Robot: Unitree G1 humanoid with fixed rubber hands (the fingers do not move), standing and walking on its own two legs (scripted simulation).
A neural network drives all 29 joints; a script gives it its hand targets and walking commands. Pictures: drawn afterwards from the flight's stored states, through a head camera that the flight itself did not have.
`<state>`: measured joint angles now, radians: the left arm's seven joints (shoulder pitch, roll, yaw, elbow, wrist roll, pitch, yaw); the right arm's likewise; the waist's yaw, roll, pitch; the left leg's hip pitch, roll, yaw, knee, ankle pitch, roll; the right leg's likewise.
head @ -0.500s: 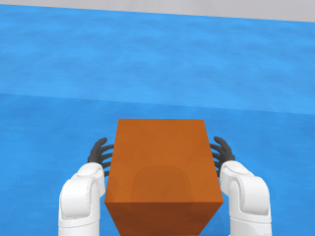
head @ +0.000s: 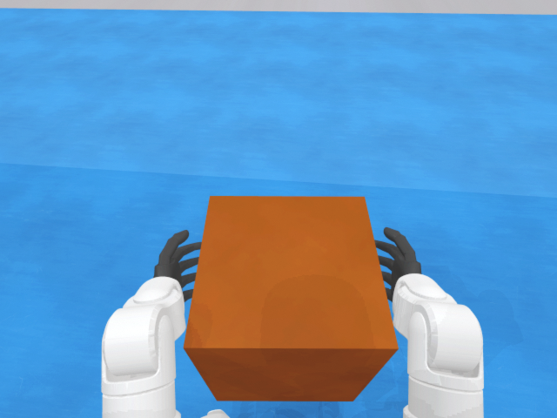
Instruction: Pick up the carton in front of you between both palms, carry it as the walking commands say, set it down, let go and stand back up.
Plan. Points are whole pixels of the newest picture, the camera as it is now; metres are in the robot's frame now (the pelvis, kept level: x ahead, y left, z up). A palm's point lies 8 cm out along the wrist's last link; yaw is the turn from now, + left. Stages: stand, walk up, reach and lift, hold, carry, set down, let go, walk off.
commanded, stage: carry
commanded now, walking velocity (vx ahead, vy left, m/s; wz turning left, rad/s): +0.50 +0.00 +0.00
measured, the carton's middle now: (286, 305) +0.27 +0.00 +0.02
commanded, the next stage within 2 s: none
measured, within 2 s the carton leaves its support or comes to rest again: neither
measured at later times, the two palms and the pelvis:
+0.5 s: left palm (195, 145) +0.59 +0.17 +0.08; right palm (347, 143) +0.58 -0.13 +0.08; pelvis +0.33 +0.03 +0.00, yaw -2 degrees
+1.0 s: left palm (221, 75) +0.88 +0.15 +0.09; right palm (339, 73) +0.87 -0.15 +0.09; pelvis +0.61 +0.00 -0.01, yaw -1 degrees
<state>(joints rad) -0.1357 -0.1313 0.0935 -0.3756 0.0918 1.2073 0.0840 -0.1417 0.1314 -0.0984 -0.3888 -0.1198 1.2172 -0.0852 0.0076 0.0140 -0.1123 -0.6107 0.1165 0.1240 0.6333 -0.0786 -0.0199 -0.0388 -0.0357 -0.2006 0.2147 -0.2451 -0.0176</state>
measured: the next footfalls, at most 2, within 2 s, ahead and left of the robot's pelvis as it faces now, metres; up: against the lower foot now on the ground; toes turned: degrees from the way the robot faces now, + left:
left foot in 0.12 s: +0.28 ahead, +0.13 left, +0.00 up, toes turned +10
right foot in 0.62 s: +0.60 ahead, -0.09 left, +0.00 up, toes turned -9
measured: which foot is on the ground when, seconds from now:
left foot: up 0.00-0.10, down 0.12-0.64, up 0.66-0.96, down 0.98-1.00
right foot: down 0.00-0.12, up 0.14-0.60, down 0.62-1.00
